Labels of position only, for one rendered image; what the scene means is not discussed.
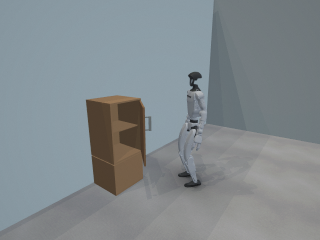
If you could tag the handle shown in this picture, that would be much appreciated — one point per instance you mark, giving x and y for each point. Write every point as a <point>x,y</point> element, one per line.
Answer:
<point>149,123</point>

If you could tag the robot left hand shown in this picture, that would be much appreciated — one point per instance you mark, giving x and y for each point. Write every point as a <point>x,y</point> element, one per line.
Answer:
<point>197,139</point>

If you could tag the left robot shin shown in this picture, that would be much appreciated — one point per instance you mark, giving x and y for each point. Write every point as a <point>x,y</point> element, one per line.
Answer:
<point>190,165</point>

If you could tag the cupboard door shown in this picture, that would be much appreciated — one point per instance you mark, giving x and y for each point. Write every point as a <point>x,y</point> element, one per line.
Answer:
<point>142,132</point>

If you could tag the robot right foot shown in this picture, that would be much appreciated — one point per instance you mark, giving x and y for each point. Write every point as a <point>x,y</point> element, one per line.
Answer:
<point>184,174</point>

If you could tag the right robot forearm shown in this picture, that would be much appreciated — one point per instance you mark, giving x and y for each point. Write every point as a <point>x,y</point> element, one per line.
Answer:
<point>187,119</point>

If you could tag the left robot forearm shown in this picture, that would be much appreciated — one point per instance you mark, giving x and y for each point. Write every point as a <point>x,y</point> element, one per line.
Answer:
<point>201,123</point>

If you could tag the robot left upper arm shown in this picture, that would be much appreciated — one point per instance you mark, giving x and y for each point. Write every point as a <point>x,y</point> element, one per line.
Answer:
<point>200,97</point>

